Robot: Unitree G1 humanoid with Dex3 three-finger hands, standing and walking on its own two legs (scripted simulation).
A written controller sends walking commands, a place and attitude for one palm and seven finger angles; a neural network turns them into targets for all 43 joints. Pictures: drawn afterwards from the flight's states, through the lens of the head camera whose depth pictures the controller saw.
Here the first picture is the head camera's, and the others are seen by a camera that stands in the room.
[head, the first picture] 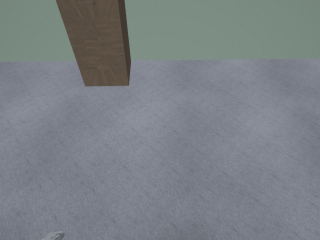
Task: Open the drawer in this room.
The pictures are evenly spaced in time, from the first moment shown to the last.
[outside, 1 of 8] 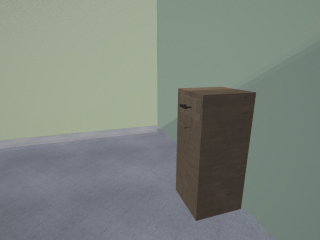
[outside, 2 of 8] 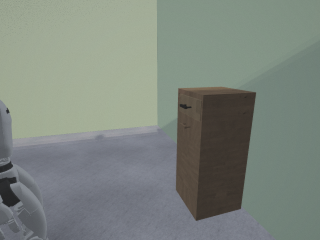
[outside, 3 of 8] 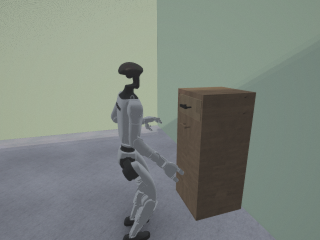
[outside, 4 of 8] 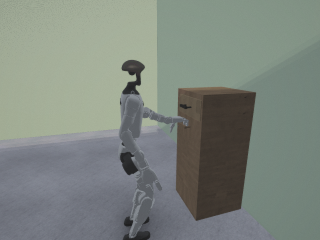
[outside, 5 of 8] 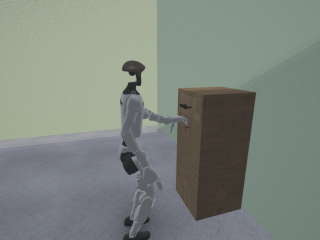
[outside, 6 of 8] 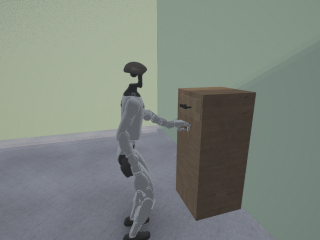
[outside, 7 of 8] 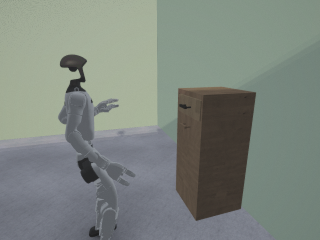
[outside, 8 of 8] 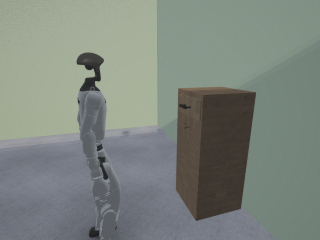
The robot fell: no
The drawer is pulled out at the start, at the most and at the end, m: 0.00 0.00 0.00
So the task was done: no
